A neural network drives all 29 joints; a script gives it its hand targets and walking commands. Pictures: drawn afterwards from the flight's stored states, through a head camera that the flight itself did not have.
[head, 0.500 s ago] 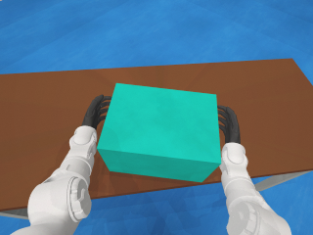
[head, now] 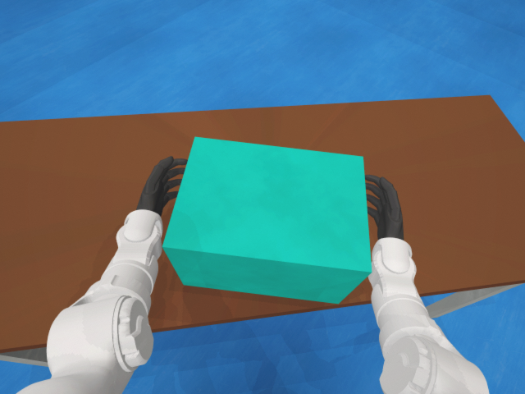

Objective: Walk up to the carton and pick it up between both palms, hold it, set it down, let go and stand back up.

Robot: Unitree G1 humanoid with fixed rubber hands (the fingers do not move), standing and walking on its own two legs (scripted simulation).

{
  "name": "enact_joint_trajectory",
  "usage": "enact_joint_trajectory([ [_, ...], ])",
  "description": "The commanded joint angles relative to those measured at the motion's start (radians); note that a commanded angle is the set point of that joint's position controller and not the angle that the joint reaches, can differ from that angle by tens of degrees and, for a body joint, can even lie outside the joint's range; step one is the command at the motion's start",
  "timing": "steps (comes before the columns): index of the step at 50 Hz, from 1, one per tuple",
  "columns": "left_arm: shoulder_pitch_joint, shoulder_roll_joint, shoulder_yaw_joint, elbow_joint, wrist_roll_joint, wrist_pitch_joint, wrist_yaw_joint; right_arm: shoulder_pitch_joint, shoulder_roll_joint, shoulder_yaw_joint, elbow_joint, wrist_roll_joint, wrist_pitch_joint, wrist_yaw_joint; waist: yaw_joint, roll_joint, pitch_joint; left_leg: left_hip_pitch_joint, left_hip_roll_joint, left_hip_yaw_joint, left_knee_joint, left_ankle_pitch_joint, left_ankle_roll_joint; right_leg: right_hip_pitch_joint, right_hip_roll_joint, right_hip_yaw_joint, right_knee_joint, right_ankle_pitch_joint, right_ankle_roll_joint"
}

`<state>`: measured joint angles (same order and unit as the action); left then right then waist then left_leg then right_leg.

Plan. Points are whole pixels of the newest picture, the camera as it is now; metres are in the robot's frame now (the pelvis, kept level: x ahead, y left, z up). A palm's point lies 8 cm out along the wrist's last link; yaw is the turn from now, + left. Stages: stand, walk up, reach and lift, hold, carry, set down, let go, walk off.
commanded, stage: set down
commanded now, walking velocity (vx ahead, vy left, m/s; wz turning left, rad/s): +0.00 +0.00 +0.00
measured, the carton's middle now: (269, 223) +0.40 -0.02 -0.05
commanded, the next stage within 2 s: none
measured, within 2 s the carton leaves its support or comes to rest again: neither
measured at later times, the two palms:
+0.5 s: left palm (153, 207) +0.43 +0.17 -0.01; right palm (384, 232) +0.35 -0.21 -0.01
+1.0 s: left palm (134, 218) +0.41 +0.20 -0.01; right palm (396, 241) +0.34 -0.23 -0.02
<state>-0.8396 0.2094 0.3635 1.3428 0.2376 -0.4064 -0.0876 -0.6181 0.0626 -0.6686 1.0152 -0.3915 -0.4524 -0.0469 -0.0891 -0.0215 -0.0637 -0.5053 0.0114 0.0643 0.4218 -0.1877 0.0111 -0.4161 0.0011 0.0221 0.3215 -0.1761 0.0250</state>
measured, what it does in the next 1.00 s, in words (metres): stands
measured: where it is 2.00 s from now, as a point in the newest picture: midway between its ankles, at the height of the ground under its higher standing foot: outside the picture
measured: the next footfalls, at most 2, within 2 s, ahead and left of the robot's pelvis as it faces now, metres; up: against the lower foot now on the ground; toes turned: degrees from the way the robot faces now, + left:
none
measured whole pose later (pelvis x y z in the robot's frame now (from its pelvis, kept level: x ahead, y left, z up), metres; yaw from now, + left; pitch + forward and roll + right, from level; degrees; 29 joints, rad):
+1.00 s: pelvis -0.04 +0.02 -0.04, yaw -1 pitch +25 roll -3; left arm -1.01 0.31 -0.10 1.67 -0.25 -0.45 -0.01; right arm -0.88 -0.20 -0.04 1.57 0.32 -0.48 -0.04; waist -0.12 0.03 -0.27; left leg -0.93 0.02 0.06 0.78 -0.29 0.01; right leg -0.85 0.00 0.02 0.70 -0.28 0.05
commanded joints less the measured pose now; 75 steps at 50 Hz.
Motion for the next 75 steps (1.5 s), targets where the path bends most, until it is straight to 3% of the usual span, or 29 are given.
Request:
enact_joint_trajectory([
  [1, -0.426, -0.49, -0.037, 0.059, 0.104, -0.07, -0.095, -0.4, 0.443, 0.288, 0.142, -0.094, -0.017, 0.122, 0.0, 0.069, -0.373, 0.239, 0.022, -0.043, 0.067, 0.343, -0.057, -0.08, -0.013, -0.13, 0.079, 0.216, -0.003],
  [7, -0.43, -0.323, -0.03, 0.029, 0.076, -0.068, -0.054, -0.366, 0.267, 0.227, 0.174, -0.063, -0.014, 0.079, -0.029, 0.072, -0.383, 0.269, 0.028, -0.061, 0.08, 0.349, -0.06, -0.13, -0.011, -0.131, 0.076, 0.186, -0.002],
  [8, -0.441, -0.28, -0.023, 0.024, 0.066, -0.072, -0.042, -0.372, 0.23, 0.222, 0.186, -0.048, -0.017, 0.072, -0.018, 0.084, -0.4, 0.268, 0.029, -0.062, 0.089, 0.376, -0.063, -0.132, -0.013, -0.129, 0.086, 0.202, -0.002],
  [11, -0.426, -0.059, -0.028, 0.051, -0.014, -0.064, 0.02, -0.35, -0.004, 0.251, 0.261, 0.064, -0.023, 0.016, -0.01, 0.096, -0.42, 0.245, 0.032, -0.068, 0.112, 0.378, -0.067, -0.163, -0.01, -0.119, 0.093, 0.199, -0.007],
  [15, -0.475, 0.043, -0.189, 0.086, -0.203, -0.042, 0.076, -0.437, -0.133, 0.348, 0.325, 0.268, -0.03, -0.051, -0.044, 0.116, -0.526, 0.191, 0.03, -0.092, 0.18, 0.364, -0.077, -0.236, 0.013, -0.119, 0.148, 0.22, -0.015],
  [19, -0.524, 0.1, -0.328, 0.162, -0.324, -0.056, 0.086, -0.495, -0.23, 0.403, 0.378, 0.384, -0.043, -0.068, -0.078, 0.144, -0.624, 0.203, 0.022, -0.109, 0.244, 0.359, -0.099, -0.331, 0.02, -0.135, 0.197, 0.184, -0.026],
  [21, -0.566, 0.124, -0.381, 0.209, -0.382, -0.068, 0.083, -0.563, -0.243, 0.45, 0.357, 0.435, -0.034, -0.062, -0.059, 0.135, -0.659, 0.165, 0.02, -0.114, 0.277, 0.333, -0.096, -0.365, 0.016, -0.135, 0.236, 0.14, -0.027],
  [22, -0.584, 0.141, -0.409, 0.222, -0.403, -0.071, 0.087, -0.584, -0.292, 0.452, 0.386, 0.457, -0.028, -0.062, -0.076, 0.15, -0.66, 0.172, 0.018, -0.121, 0.283, 0.308, -0.104, -0.391, 0.019, -0.139, 0.248, 0.126, -0.029],
  [23, -0.584, 0.167, -0.43, 0.24, -0.434, -0.076, 0.09, -0.6, -0.333, 0.469, 0.387, 0.476, -0.028, -0.057, -0.068, 0.145, -0.676, 0.17, 0.021, -0.125, 0.295, 0.309, -0.107, -0.415, 0.019, -0.142, 0.27, 0.114, -0.029],
  [24, -0.592, 0.161, -0.459, 0.249, -0.456, -0.08, 0.091, -0.608, -0.34, 0.49, 0.413, 0.496, -0.026, -0.053, -0.079, 0.148, -0.676, 0.193, 0.023, -0.131, 0.305, 0.321, -0.115, -0.435, 0.023, -0.15, 0.279, 0.115, -0.029],
  [26, -0.625, 0.181, -0.483, 0.288, -0.483, -0.086, 0.094, -0.65, -0.358, 0.514, 0.408, 0.519, -0.023, -0.047, -0.066, 0.128, -0.695, 0.142, 0.023, -0.132, 0.325, 0.292, -0.114, -0.467, 0.025, -0.151, 0.306, 0.083, -0.029],
  [28, -0.629, 0.23, -0.496, 0.318, -0.508, -0.093, 0.098, -0.653, -0.414, 0.533, 0.45, 0.561, -0.022, -0.038, -0.066, 0.146, -0.706, 0.149, 0.024, -0.138, 0.339, 0.297, -0.118, -0.482, 0.023, -0.147, 0.326, 0.091, -0.028],
  [32, -0.668, 0.259, -0.548, 0.324, -0.537, -0.095, 0.102, -0.707, -0.469, 0.565, 0.484, 0.61, -0.02, -0.026, -0.061, 0.171, -0.74, 0.163, 0.027, -0.145, 0.355, 0.29, -0.136, -0.529, 0.027, -0.156, 0.344, 0.076, -0.023],
  [33, -0.664, 0.27, -0.561, 0.328, -0.542, -0.094, 0.104, -0.701, -0.494, 0.549, 0.521, 0.626, -0.026, -0.024, -0.079, 0.191, -0.738, 0.176, 0.031, -0.162, 0.361, 0.279, -0.147, -0.563, 0.03, -0.156, 0.351, 0.068, -0.021],
  [38, -0.672, 0.276, -0.594, 0.317, -0.57, -0.093, 0.102, -0.696, -0.52, 0.581, 0.572, 0.655, -0.026, -0.008, -0.074, 0.212, -0.764, 0.188, 0.031, -0.164, 0.378, 0.27, -0.155, -0.601, 0.031, -0.159, 0.371, 0.055, -0.016],
  [41, -0.627, 0.277, -0.603, 0.256, -0.587, -0.104, 0.098, -0.665, -0.53, 0.606, 0.567, 0.697, -0.047, 0.007, -0.052, 0.231, -0.804, 0.238, 0.039, -0.176, 0.389, 0.354, -0.17, -0.625, 0.035, -0.16, 0.381, 0.075, -0.013],
  [42, -0.613, 0.271, -0.605, 0.24, -0.584, -0.103, 0.096, -0.657, -0.531, 0.609, 0.567, 0.699, -0.053, 0.008, -0.058, 0.231, -0.811, 0.252, 0.041, -0.181, 0.395, 0.405, -0.172, -0.617, 0.04, -0.161, 0.378, 0.102, -0.013],
  [44, -0.527, 0.276, -0.576, 0.227, -0.568, -0.1, 0.078, -0.579, -0.509, 0.651, 0.544, 0.722, -0.07, 0.004, -0.033, 0.211, -0.828, 0.267, 0.032, -0.165, 0.404, 0.451, -0.166, -0.575, 0.039, -0.146, 0.372, 0.155, -0.005],
  [48, -0.434, 0.27, -0.563, 0.187, -0.558, -0.102, 0.052, -0.512, -0.508, 0.676, 0.491, 0.751, -0.103, -0.002, -0.033, 0.192, -0.804, 0.283, 0.013, -0.141, 0.414, 0.536, -0.161, -0.522, 0.056, -0.151, 0.362, 0.235, -0.002],
  [49, -0.46, 0.282, -0.558, 0.187, -0.553, -0.104, 0.051, -0.525, -0.53, 0.652, 0.51, 0.742, -0.104, -0.004, -0.043, 0.21, -0.779, 0.278, 0.012, -0.158, 0.408, 0.513, -0.169, -0.539, 0.056, -0.154, 0.36, 0.205, -0.006],
  [53, -0.356, 0.264, -0.541, 0.158, -0.552, -0.102, 0.03, -0.466, -0.534, 0.68, 0.435, 0.764, -0.13, -0.005, -0.033, 0.156, -0.709, 0.264, 0.0, -0.135, 0.402, 0.533, -0.154, -0.472, 0.068, -0.155, 0.351, 0.243, -0.007],
  [59, -0.361, 0.304, -0.544, 0.063, -0.606, -0.147, 0.028, -0.465, -0.533, 0.676, 0.222, 0.764, -0.122, -0.004, -0.038, 0.06, -0.748, 0.179, -0.016, -0.122, 0.37, 0.331, -0.105, -0.375, 0.067, -0.148, 0.363, 0.192, -0.004],
  [60, -0.381, 0.317, -0.559, 0.055, -0.626, -0.152, 0.029, -0.485, -0.538, 0.674, 0.196, 0.779, -0.111, -0.003, -0.037, 0.067, -0.744, 0.157, -0.02, -0.119, 0.363, 0.275, -0.096, -0.372, 0.063, -0.144, 0.364, 0.163, -0.011],
  [61, -0.398, 0.317, -0.576, 0.043, -0.646, -0.16, 0.027, -0.499, -0.531, 0.67, 0.154, 0.771, -0.101, -0.001, -0.057, 0.046, -0.754, 0.133, -0.018, -0.119, 0.357, 0.207, -0.084, -0.369, 0.06, -0.148, 0.37, 0.134, -0.008],
  [64, -0.477, 0.33, -0.625, 0.042, -0.689, -0.165, 0.037, -0.542, -0.549, 0.644, 0.154, 0.763, -0.047, 0.013, -0.062, 0.061, -0.68, 0.066, -0.011, -0.134, 0.311, -0.04, -0.062, -0.403, 0.044, -0.146, 0.39, -0.046, -0.016],
  [66, -0.46, 0.338, -0.664, 0.01, -0.718, -0.165, 0.042, -0.52, -0.531, 0.661, 0.114, 0.771, -0.021, 0.013, -0.059, 0.068, -0.687, 0.072, 0.0, -0.156, 0.291, -0.111, -0.058, -0.402, 0.032, -0.141, 0.409, -0.066, -0.012],
  [69, -0.319, 0.322, -0.669, -0.005, -0.701, -0.141, 0.035, -0.379, -0.503, 0.71, 0.116, 0.797, -0.008, 0.012, -0.033, 0.076, -0.637, 0.13, 0.005, -0.159, 0.27, -0.077, -0.06, -0.361, 0.03, -0.134, 0.399, -0.022, -0.006],
  [72, -0.315, 0.311, -0.648, -0.005, -0.654, -0.112, 0.04, -0.378, -0.522, 0.696, 0.169, 0.801, 0.002, 0.013, -0.009, 0.139, -0.583, 0.119, 0.009, -0.174, 0.249, -0.111, -0.077, -0.368, 0.033, -0.125, 0.398, -0.06, -0.015],
  [75, -0.231, 0.291, -0.612, -0.01, -0.612, -0.088, 0.032, -0.31, -0.511, 0.707, 0.187, 0.81, -0.008, 0.006, 0.008, 0.145, -0.544, 0.174, 0.011, -0.176, 0.237, -0.062, -0.096, -0.34, 0.036, -0.114, 0.364, -0.031, -0.015],
])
